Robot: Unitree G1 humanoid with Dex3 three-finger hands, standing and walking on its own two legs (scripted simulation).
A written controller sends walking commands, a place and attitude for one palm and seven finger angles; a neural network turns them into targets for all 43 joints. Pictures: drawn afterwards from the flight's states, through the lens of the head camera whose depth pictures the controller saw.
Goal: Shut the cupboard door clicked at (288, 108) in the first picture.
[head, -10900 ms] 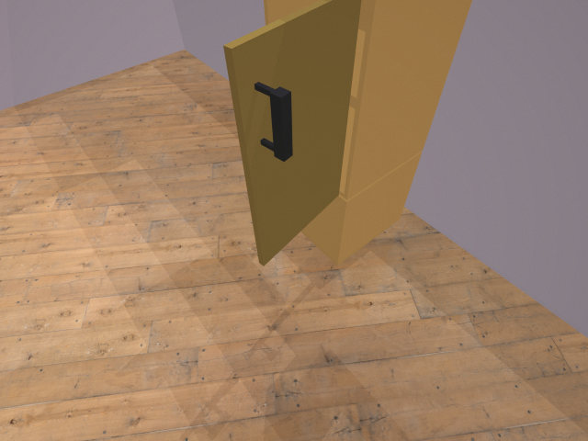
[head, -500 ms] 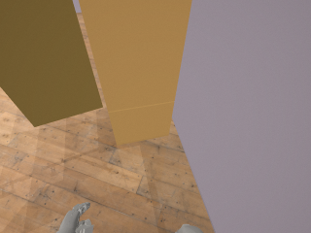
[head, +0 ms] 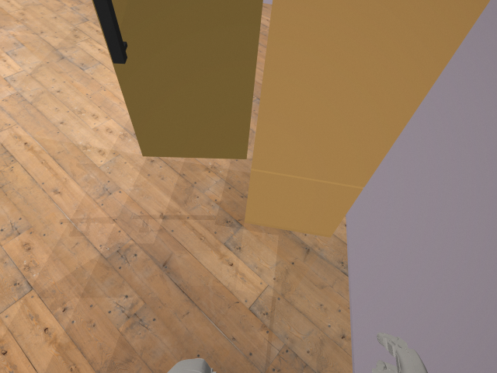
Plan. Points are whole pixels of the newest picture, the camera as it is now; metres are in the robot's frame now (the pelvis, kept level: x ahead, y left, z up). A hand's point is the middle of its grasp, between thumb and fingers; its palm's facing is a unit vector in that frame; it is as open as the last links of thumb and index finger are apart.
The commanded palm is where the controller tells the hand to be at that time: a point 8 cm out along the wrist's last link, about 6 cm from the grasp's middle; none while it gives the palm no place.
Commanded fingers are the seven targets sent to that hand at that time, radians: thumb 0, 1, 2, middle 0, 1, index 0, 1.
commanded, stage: turn to face it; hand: left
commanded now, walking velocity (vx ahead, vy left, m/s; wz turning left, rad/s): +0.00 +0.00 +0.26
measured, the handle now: (114, 25) +0.72 +0.36 +0.13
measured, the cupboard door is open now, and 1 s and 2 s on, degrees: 100 100 100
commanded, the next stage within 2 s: take the last steps up to it in 0.08 s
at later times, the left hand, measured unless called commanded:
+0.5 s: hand out of the picture +0.04 +0.16 -0.14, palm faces +0.17 -0.96 -0.21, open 7.3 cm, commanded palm none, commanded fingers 0.00 0.90 0.90 -0.20 -0.30 -0.20 -0.30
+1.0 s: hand (100, 371) +0.12 +0.26 -0.16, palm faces +0.21 -0.96 -0.18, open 7.4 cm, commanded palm none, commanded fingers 0.00 0.90 0.90 -0.20 -0.30 -0.20 -0.30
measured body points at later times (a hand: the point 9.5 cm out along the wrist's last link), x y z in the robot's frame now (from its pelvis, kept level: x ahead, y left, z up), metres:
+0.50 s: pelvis +0.03 -0.02 +0.02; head +0.04 -0.04 +0.47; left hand +0.03 +0.21 -0.12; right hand +0.07 -0.27 -0.14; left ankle +0.02 +0.10 -0.66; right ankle +0.00 -0.14 -0.72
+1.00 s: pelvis +0.15 +0.08 +0.02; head +0.17 +0.09 +0.46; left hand +0.11 +0.31 -0.15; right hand +0.26 -0.13 -0.13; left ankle +0.16 +0.17 -0.72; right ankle +0.15 -0.04 -0.65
